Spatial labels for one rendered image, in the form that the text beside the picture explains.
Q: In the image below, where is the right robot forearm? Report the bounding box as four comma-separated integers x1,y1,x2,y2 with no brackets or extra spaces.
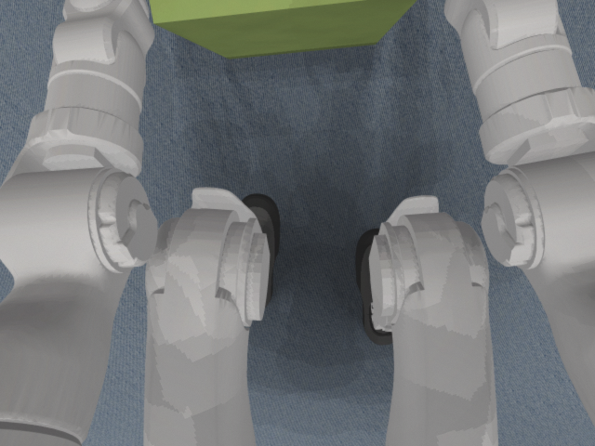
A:
443,0,595,167

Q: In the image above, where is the robot right upper arm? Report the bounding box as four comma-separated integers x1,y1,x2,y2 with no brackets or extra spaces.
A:
481,151,595,426

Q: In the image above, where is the carton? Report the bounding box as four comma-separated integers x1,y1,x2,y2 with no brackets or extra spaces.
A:
149,0,417,59

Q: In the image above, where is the robot left upper arm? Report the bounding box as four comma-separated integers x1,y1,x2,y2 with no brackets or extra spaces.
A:
0,167,158,446

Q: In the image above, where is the robot left foot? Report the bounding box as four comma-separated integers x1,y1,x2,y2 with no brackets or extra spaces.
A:
242,193,280,307

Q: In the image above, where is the left robot forearm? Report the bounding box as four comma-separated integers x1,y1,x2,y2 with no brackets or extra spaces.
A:
0,0,154,265

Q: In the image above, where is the robot left thigh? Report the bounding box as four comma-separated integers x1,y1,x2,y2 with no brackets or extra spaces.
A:
143,208,270,446

